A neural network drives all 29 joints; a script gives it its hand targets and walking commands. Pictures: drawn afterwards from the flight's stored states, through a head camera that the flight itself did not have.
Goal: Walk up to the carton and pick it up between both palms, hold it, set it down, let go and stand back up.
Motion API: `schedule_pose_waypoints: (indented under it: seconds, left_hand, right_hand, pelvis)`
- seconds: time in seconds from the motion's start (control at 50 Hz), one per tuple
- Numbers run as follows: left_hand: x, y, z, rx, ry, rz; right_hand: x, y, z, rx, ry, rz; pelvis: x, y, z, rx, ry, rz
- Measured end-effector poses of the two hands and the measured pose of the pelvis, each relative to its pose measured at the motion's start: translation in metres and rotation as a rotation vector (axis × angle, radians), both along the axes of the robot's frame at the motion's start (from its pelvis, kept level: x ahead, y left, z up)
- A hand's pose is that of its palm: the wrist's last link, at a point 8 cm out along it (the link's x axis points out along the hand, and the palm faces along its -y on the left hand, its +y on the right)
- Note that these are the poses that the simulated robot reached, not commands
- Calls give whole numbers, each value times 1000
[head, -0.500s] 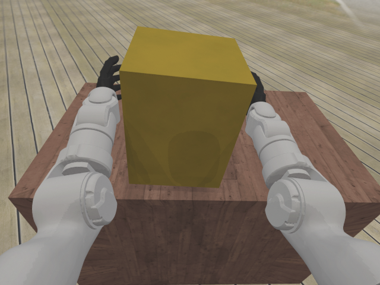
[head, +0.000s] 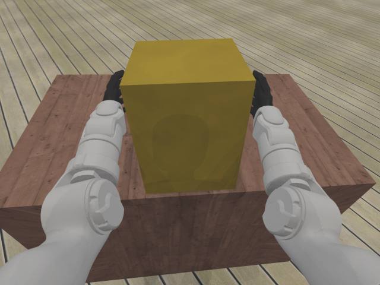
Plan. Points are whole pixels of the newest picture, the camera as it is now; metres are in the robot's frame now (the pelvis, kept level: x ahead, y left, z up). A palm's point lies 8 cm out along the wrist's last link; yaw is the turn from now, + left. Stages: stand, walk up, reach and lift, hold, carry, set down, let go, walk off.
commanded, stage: set down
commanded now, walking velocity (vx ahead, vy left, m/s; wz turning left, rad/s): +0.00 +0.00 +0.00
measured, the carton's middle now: (187, 118) +0.46 -0.06 +0.13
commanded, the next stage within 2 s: none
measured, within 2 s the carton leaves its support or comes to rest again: rests again in 1.96 s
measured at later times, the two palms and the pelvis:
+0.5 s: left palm (99, 119) +0.45 +0.13 +0.15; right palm (244, 114) +0.41 -0.18 +0.16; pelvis +0.00 +0.01 +0.00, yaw +0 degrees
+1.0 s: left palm (107, 121) +0.45 +0.12 +0.14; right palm (250, 122) +0.40 -0.19 +0.15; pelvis -0.01 +0.01 +0.00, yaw -2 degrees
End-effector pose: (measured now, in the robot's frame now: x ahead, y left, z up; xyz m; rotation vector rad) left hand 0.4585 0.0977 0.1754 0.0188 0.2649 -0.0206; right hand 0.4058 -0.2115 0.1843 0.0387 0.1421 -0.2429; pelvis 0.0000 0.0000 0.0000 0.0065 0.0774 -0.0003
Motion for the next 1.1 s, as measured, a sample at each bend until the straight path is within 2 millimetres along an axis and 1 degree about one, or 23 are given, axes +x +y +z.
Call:
schedule_pose_waypoints:
  seconds: [0.08, 0.2, 0.28, 0.36, 0.44, 0.58, 0.66, 0.74, 0.94, 1.1]
  left_hand:
    - [2, 3, -9, 0, 12, 11]
    - [0, 22, -22, 0, 21, 47]
    - [-3, 34, -27, 4, 18, 63]
    - [-5, 39, -28, 6, 15, 68]
    - [-8, 36, -26, 8, 14, 61]
    - [-14, 26, -23, 2, 14, 41]
    - [-18, 23, -25, -8, 20, 35]
    - [-20, 22, -31, -17, 28, 34]
    - [-15, 19, -31, -21, 14, 29]
    - [-8, 20, -32, -15, 2, 31]
  right_hand:
    - [4, 3, -13, -10, 9, 10]
    - [12, 21, -27, -12, 18, 33]
    - [15, 33, -30, -1, 13, 38]
    - [15, 39, -28, 12, 9, 35]
    - [11, 36, -23, 19, 6, 27]
    - [-1, 26, -18, 17, 3, 23]
    - [-6, 21, -20, 14, 7, 27]
    - [-10, 20, -27, 16, 13, 30]
    - [-10, 18, -31, -2, 10, 23]
    - [-3, 22, -35, -10, 24, 17]
  pelvis:
    - [1, 1, 0, 5, 14, -11]
    - [3, 4, 0, 3, 40, -10]
    - [3, 6, 0, -5, 49, -3]
    - [3, 9, -1, -11, 45, -2]
    - [2, 10, -1, -16, 31, -3]
    - [-3, 11, -1, -13, 5, -12]
    - [-7, 12, -1, -7, 0, -18]
    - [-10, 12, 0, -1, 7, -24]
    - [-11, 13, 0, 2, 13, -37]
    - [-4, 14, 0, -2, 16, -41]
